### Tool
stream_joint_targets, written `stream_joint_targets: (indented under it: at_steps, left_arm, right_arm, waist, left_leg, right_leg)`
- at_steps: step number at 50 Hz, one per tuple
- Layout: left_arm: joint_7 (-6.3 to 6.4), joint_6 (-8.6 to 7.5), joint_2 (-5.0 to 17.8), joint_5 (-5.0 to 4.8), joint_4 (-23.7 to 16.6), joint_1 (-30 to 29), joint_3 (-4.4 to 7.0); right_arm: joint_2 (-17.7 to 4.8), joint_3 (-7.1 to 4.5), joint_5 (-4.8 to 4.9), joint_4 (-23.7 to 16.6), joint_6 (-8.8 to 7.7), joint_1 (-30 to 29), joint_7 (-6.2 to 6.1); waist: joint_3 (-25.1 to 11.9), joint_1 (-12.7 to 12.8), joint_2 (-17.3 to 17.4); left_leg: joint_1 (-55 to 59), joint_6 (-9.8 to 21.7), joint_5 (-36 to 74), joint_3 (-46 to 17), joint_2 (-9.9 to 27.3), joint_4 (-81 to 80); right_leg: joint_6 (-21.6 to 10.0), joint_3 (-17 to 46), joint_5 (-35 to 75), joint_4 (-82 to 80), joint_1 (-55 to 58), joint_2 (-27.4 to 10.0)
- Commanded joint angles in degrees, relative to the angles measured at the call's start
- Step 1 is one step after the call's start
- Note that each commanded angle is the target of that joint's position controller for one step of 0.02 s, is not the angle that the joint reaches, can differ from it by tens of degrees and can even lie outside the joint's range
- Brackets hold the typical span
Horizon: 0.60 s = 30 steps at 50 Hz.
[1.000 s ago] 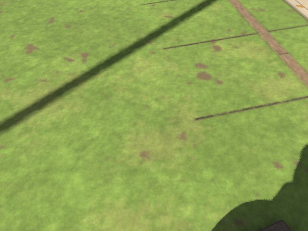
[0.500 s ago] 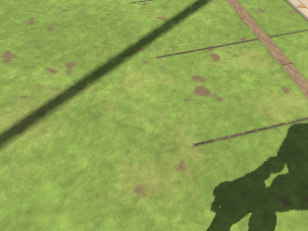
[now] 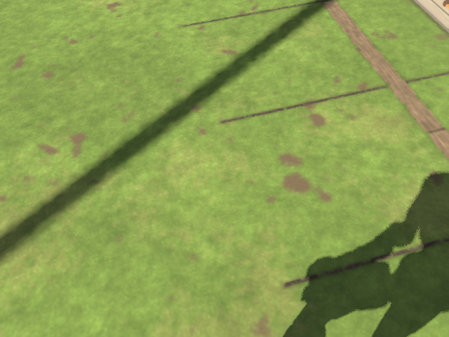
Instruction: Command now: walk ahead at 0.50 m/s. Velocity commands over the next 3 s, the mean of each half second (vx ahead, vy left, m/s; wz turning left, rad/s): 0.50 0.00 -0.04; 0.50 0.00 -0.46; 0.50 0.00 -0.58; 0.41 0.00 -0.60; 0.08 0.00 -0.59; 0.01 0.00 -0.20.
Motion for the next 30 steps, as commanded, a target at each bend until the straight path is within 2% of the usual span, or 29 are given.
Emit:
stream_joint_targets:
  at_steps: [1, 3, 7, 9, 11, 13, 14, 15, 16, 17, 18, 19, 20, 22, 23, 26, 30]
  left_arm:
    - [0.99, -1.00, 5.4, -0.74, 0.3, 7.7, 0.46]
    - [1.00, -1.56, 6.6, -1.06, 1.0, 8.9, 0.61]
    - [0.38, -1.50, 5.8, -1.31, 1.4, 9.7, 0.15]
    - [0.43, -1.45, 6.7, -1.47, 2.4, 12.3, 0.28]
    - [0.79, -1.16, 7.3, -1.30, 3.3, 13.3, 0.43]
    - [1.25, -0.81, 7.9, -0.85, 3.7, 12.9, 0.61]
    - [1.35, -0.52, 8.2, -0.71, 3.7, 12.3, 0.70]
    - [1.30, -0.22, 7.5, -0.49, 3.6, 12.6, 0.46]
    - [1.12, -0.03, 5.4, -0.73, 2.1, 14.2, -0.20]
    - [0.63, 0.09, 0.4, -2.78, 2.0, 21.9, -0.83]
    - [0.75, 0.44, 5.7, -1.31, 2.0, 16.6, 0.32]
    - [0.45, 0.30, 6.0, -1.38, 0.5, 11.2, 0.57]
    - [0.31, 0.20, 4.9, -1.45, 0.3, 9.2, 0.42]
    - [-0.22, 1.68, 3.1, -0.08, 1.2, 11.0, 0.37]
    - [-0.48, 2.44, 2.5, 0.08, 1.4, 11.3, 0.38]
    - [-1.05, 3.84, 2.3, -0.07, -0.3, 6.9, 0.51]
    - [-1.61, 4.00, 2.1, -0.45, -3.4, -1.2, 0.31]
  right_arm:
    - [-2.0, -0.47, -1.92, -3.5, 1.14, -0.2, 1.93]
    - [-1.0, -0.09, -1.75, -5.2, 1.51, -3.5, 2.47]
    - [0.0, 1.08, -0.35, -9.0, 1.23, -12.9, 2.88]
    - [-0.8, 1.09, 0.02, -10.0, 1.26, -15.3, 2.69]
    - [-2.1, 0.68, -0.06, -10.9, 1.16, -16.3, 2.35]
    - [-3.3, -0.04, -0.39, -10.4, 0.70, -13.4, 1.95]
    - [-4.0, -0.58, -0.65, -8.5, 0.29, -7.6, 1.66]
    - [-5.6, -1.46, -1.14, -5.2, -0.23, 1.8, 1.20]
    - [-10.5, -2.73, -2.32, -3.8, -0.68, 11.3, 0.60]
    - [-15.1, -3.69, -2.00, -3.4, -0.17, 12.5, 0.95]
    - [-11.9, -3.12, 0.04, -4.5, 0.62, 6.6, 1.19]
    - [-7.8, -2.00, 0.20, -5.9, 0.50, 0.4, 1.20]
    - [-5.1, -1.21, -0.22, -6.1, -0.02, -2.3, 1.34]
    - [-2.5, -0.40, -0.08, -5.1, -0.96, -2.7, 0.77]
    - [-2.2, -0.22, -0.13, -4.5, -1.52, -1.2, 0.63]
    - [-3.8, -0.41, 0.15, -3.6, -2.56, 1.9, 0.31]
    - [-3.4, -0.08, 0.17, -3.1, -2.54, 5.3, -0.11]
  waist:
    - [-1.4, 0.2, -3.7]
    - [-0.4, -0.4, -4.0]
    - [0.6, 1.1, -6.1]
    - [0.5, 2.2, -6.5]
    - [1.4, 1.9, -6.1]
    - [0.2, 0.1, -5.5]
    - [-2.6, -2.6, -4.9]
    - [-7.5, -5.9, -2.7]
    - [-14.5, -8.3, 3.9]
    - [-20.5, -4.7, 16.8]
    - [-14.9, -3.7, 6.1]
    - [-7.2, -2.2, 2.4]
    - [-4.0, -0.8, 0.1]
    - [-2.6, 2.0, 1.8]
    - [-2.6, 2.4, 2.0]
    - [-1.1, 2.7, 1.6]
    - [0.8, 1.3, 1.1]
  left_leg:
    - [-12.7, -2.2, 3.0, -0.9, 4.7, -3.1]
    - [-13.4, -3.1, 7.1, 0.8, 5.3, -7.9]
    - [-6.6, -2.3, 18.4, 4.8, 3.6, -26.5]
    - [-4.6, -1.4, 20.8, 5.7, 2.5, -30.4]
    - [-5.7, 0.2, 19.0, 4.9, 2.7, -32.4]
    - [-2.1, 2.0, 14.5, 5.3, 1.2, -34.7]
    - [4.5, 3.0, 13.7, 6.1, -0.5, -36.9]
    - [15.5, 4.4, 13.1, 5.9, -1.0, -38.7]
    - [28.5, 7.2, 8.3, -8.8, 12.0, -40.1]
    - [39.8, 15.3, 2.7, -36.9, 25.0, -49.7]
    - [34.5, 13.2, -5.0, -36.3, 21.7, -52.4]
    - [26.2, 11.1, -4.5, -26.3, 20.0, -53.0]
    - [19.8, 9.3, 2.4, -20.0, 17.7, -55.0]
    - [13.0, 6.3, 10.7, -10.9, 14.3, -56.9]
    - [12.1, 6.1, 14.2, -8.7, 13.9, -57.4]
    - [13.2, 5.5, 18.2, -2.8, 13.3, -59.5]
    - [16.7, 3.9, 22.8, 2.9, 12.3, -60.5]
  right_leg:
    - [-10.3, 17.8, 16.6, -13.1, 7.4, -18.7]
    - [-9.5, 13.7, 22.2, -14.4, 5.8, -16.5]
    - [-6.4, 5.8, 24.0, -15.7, 2.9, -10.9]
    - [-6.0, 6.3, 23.1, -16.2, 5.6, -12.1]
    - [-5.8, 7.0, 25.0, -14.7, 10.4, -14.5]
    - [-4.8, 6.1, 34.3, -8.7, 14.0, -15.2]
    - [-4.0, 4.8, 39.2, -1.1, 14.2, -14.2]
    - [-3.0, 2.6, 37.2, 10.7, 10.6, -11.3]
    - [-1.9, -0.2, 18.3, 29.0, 0.2, -7.7]
    - [-0.2, 0.2, -20.8, 48.3, -18.3, 2.8]
    - [-1.1, 7.0, -17.3, 51.4, -23.8, -1.0]
    - [-1.4, 6.8, -11.0, 49.7, -25.0, -3.8]
    - [-1.4, 6.9, -7.0, 46.4, -22.5, -5.7]
    - [-0.4, 7.1, -4.7, 42.1, -16.8, -7.5]
    - [-0.1, 6.8, -4.2, 41.6, -15.7, -7.4]
    - [0.7, 6.3, 0.5, 39.2, -20.5, -8.1]
    - [1.6, 5.0, 8.1, 32.0, -27.0, -8.1]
